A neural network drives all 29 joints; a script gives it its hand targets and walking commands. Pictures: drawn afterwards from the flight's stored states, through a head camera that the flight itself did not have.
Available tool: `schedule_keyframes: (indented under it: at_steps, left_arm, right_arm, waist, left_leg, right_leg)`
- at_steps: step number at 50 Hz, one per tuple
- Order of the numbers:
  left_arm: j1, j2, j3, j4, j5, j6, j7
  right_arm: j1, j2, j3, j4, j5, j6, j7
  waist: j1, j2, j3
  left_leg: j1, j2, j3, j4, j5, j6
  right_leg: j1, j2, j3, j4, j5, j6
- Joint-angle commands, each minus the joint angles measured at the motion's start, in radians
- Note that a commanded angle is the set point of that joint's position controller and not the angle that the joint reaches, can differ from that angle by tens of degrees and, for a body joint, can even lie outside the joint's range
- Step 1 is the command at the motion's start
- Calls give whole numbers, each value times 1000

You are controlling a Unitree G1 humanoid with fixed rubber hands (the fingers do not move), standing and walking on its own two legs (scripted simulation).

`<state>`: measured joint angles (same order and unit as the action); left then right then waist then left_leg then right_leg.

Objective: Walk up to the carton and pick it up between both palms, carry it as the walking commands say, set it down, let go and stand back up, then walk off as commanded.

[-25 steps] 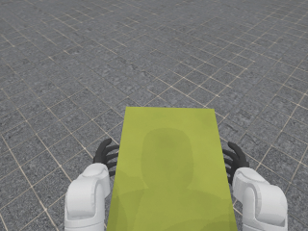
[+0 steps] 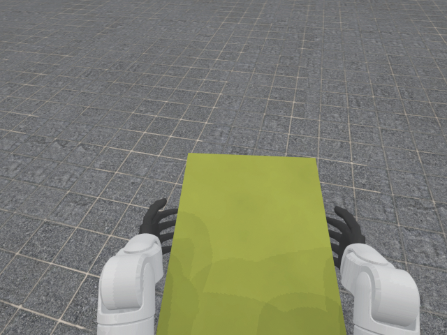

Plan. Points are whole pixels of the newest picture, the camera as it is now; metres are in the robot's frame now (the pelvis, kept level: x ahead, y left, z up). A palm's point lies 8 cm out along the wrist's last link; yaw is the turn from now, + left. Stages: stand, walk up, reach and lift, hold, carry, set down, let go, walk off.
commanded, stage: carry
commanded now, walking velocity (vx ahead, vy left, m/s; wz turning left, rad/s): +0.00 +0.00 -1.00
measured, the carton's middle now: (246, 256) +0.28 -0.01 -0.01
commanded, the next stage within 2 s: none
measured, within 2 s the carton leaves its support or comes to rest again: neither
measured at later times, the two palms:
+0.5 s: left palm (265, 209) +0.31 -0.04 +0.11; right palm out of the picture +0.17 -0.32 +0.09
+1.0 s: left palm (389, 233) +0.27 -0.22 +0.10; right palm out of the picture +0.02 -0.41 +0.10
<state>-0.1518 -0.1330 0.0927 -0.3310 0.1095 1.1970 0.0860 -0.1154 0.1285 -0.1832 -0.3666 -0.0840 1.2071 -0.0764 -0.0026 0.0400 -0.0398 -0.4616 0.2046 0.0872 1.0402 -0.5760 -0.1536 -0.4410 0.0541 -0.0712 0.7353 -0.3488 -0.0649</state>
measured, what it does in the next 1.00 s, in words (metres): steps to the right, turning right: left foot, then right foot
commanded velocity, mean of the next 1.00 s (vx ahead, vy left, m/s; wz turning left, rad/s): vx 0.00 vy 0.00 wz -1.00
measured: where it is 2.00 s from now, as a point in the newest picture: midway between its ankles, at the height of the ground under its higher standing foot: outside the picture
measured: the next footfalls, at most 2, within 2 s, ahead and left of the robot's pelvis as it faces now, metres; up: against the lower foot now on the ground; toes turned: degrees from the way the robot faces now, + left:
left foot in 0.18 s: +0.05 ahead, +0.10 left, +0.00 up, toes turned -7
right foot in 0.48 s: +0.02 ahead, -0.17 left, +0.00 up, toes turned -36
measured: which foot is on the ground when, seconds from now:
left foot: up 0.00-0.16, down 0.18-0.50, up 0.52-0.78, down 0.80-1.00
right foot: down 0.00-0.22, up 0.24-0.46, down 0.48-0.86, up 0.88-1.00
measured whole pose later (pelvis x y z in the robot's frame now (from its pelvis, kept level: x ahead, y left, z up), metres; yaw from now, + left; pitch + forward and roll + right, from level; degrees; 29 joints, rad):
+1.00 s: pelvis -0.01 -0.10 +0.02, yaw -57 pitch +3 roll +0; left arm -0.13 -0.13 0.13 -0.44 0.11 1.23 0.10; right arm -0.16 0.14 -0.14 -0.34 -0.08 1.19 -0.07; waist 0.03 -0.04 -0.05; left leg -0.34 0.12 0.19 0.63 -0.33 -0.02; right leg -0.56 0.05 -0.05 1.08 -0.46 0.02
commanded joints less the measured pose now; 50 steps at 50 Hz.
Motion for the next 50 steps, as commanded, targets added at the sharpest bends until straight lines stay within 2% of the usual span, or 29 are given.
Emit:
schedule_keyframes:
  at_steps: [1, 5, 6, 8, 9, 10, 11, 12, 14, 17, 20, 21, 22, 23, 24, 25, 26, 28, 31, 34, 36, 41, 42, 43, 44, 45, 47, 49, 50]
  left_arm:
    - [-490, -876, -644, -174, -420, -6, -252]
    - [-522, -842, -683, -273, -414, -23, -231]
    - [-459, -818, -669, -254, -398, -17, -237]
    - [-481, -847, -692, -248, -409, -13, -230]
    - [-490, -825, -690, -238, -398, -8, -226]
    - [-488, -852, -717, -264, -407, -5, -228]
    - [-622, -851, -760, -339, -451, -3, -225]
    - [-644, -871, -759, -324, -468, 7, -234]
    - [-609, -870, -775, -288, -491, 13, -259]
    - [-577, -863, -768, -241, -500, 27, -268]
    - [-563, -835, -747, -246, -493, 33, -277]
    - [-497, -841, -734, -200, -479, 39, -275]
    - [-483, -839, -740, -184, -477, 40, -279]
    - [-429, -844, -722, -135, -471, 44, -283]
    - [-386, -827, -704, -100, -447, 45, -277]
    - [-377, -845, -686, -66, -439, 44, -280]
    - [-409, -864, -697, -109, -424, 28, -277]
    - [-463, -860, -683, -176, -412, 31, -272]
    - [-547, -883, -693, -285, -431, 7, -255]
    - [-468, -870, -672, -229, -398, 8, -238]
    - [-456, -872, -676, -228, -387, 3, -235]
    - [-489, -853, -704, -261, -405, -5, -243]
    - [-508, -872, -720, -262, -423, 1, -243]
    - [-533, -869, -732, -261, -430, 8, -242]
    - [-621, -878, -754, -292, -456, 12, -244]
    - [-615, -856, -757, -278, -439, 11, -249]
    - [-667, -875, -770, -275, -486, 8, -262]
    - [-610, -866, -739, -211, -497, 21, -287]
    - [-563, -856, -711, -144, -476, 29, -289]
  right_arm:
    - [-691, 910, 837, -195, 477, -18, 249]
    - [-652, 891, 806, -182, 474, -29, 255]
    - [-574, 869, 803, -161, 449, -21, 256]
    - [-575, 851, 779, -168, 439, -22, 255]
    - [-537, 853, 759, -136, 430, -21, 262]
    - [-534, 837, 750, -153, 413, -26, 262]
    - [-539, 863, 744, -123, 421, -35, 264]
    - [-574, 884, 738, -139, 420, -34, 261]
    - [-526, 867, 745, -145, 388, -29, 250]
    - [-497, 827, 706, -137, 337, -21, 229]
    - [-502, 824, 734, -173, 346, -15, 227]
    - [-477, 817, 739, -173, 344, -6, 226]
    - [-436, 809, 737, -148, 335, 0, 227]
    - [-420, 778, 733, -123, 318, 8, 223]
    - [-440, 782, 745, -148, 326, 10, 227]
    - [-520, 808, 782, -175, 351, 14, 235]
    - [-607, 823, 812, -211, 392, 9, 242]
    - [-580, 861, 814, -186, 414, 14, 250]
    - [-632, 921, 851, -224, 473, 4, 259]
    - [-662, 892, 827, -263, 487, -7, 259]
    - [-648, 890, 811, -260, 486, -13, 266]
    - [-568, 874, 789, -204, 442, -23, 269]
    - [-551, 863, 758, -194, 428, -26, 265]
    - [-510, 847, 730, -125, 409, -25, 265]
    - [-544, 873, 713, -121, 413, -30, 261]
    - [-539, 885, 728, -113, 410, -32, 266]
    - [-540, 898, 736, -124, 393, -29, 255]
    - [-515, 881, 734, -109, 351, -22, 232]
    - [-505, 873, 725, -78, 337, -12, 228]
  waist:
    - [22, -230, -413]
    - [27, -150, -444]
    - [27, -232, -477]
    - [18, -117, -511]
    - [-4, -30, -505]
    - [-13, 372, -476]
    - [-16, 490, -426]
    - [-8, 329, -349]
    - [1, 120, -267]
    - [-3, 165, -262]
    - [-13, 233, -281]
    - [-13, 166, -306]
    - [-2, 183, -344]
    - [25, -25, -319]
    - [30, -209, -357]
    - [24, -395, -353]
    - [22, -278, -392]
    - [20, -164, -381]
    - [16, -209, -424]
    - [19, -144, -424]
    - [24, -114, -466]
    - [2, -126, -482]
    - [-18, 66, -463]
    - [-19, 413, -466]
    - [-21, 493, -405]
    - [-11, 345, -376]
    - [-12, 81, -334]
    - [-14, 39, -291]
    - [-8, 91, -294]
  left_leg:
    - [-168, -71, -38, 16, 53, 3]
    - [-30, -131, -72, -159, 85, 10]
    - [0, -137, -73, -189, 83, 15]
    - [156, -151, -68, -376, 168, 35]
    - [358, -81, -101, -569, 288, 63]
    - [507, 191, -357, -685, 601, 142]
    - [571, 367, -450, -653, 929, 299]
    - [495, 392, -382, -638, 1051, 327]
    - [466, 290, -182, -635, 973, 229]
    - [447, 208, 24, -588, 859, 160]
    - [443, 235, 111, -502, 944, 144]
    - [432, 237, 108, -437, 976, 130]
    - [421, 198, 189, -288, 978, 92]
    - [205, 170, 165, -113, 753, 37]
    - [-80, 30, 164, 109, 223, -5]
    - [-278, -62, 69, 212, -184, -18]
    - [-204, -61, -20, 169, -174, -10]
    - [-206, -43, -32, 86, -57, -13]
    - [-157, -65, -55, 40, 42, -4]
    - [-79, -109, -73, -79, 84, 14]
    - [-27, -139, -89, -138, 104, 27]
    - [192, -137, -123, -413, 240, 77]
    - [365, -54, -169, -616, 383, 113]
    - [531, 209, -427, -686, 738, 233]
    - [539, 339, -436, -676, 946, 355]
    - [487, 340, -337, -657, 961, 368]
    - [496, 282, -196, -639, 958, 302]
    - [440, 224, -93, -591, 846, 246]
    - [389, 192, 19, -566, 835, 233]
  right_leg:
    - [468, -297, 399, -151, 1049, -117]
    - [411, -259, 485, -190, 764, -127]
    - [410, -268, 497, -182, 776, -134]
    - [334, -217, 493, -175, 620, -107]
    - [155, -155, 404, -101, 436, -43]
    - [-101, 10, 167, 150, 122, 29]
    - [-276, 35, 72, 395, -276, 49]
    - [-272, -29, 60, 516, -234, 69]
    - [-257, -62, 19, 449, -134, 72]
    - [-136, -67, -24, 171, -102, 76]
    - [-13, -3, -164, 4, -135, 67]
    - [47, 24, -169, -71, -137, 59]
    - [153, 16, -137, -194, -66, 49]
    - [317, -66, 43, -301, 74, 2]
    - [523, -272, 382, -259, 670, -101]
    - [593, -395, 607, -224, 1142, -188]
    - [510, -380, 561, -214, 1180, -205]
    - [482, -326, 409, -179, 966, -156]
    - [440, -284, 420, -205, 793, -153]
    - [382, -275, 475, -239, 620, -155]
    - [392, -280, 530, -231, 695, -167]
    - [257, -199, 545, -196, 581, -71]
    - [67, -105, 401, -91, 385, -9]
    - [-136, 58, 207, 176, -1, 59]
    - [-272, 22, 125, 427, -238, 68]
    - [-267, -40, 117, 546, -193, 77]
    - [-301, -100, 70, 439, -128, 99]
    - [-224, -97, 41, 212, -139, 99]
    - [-132, -84, 7, 162, -130, 94]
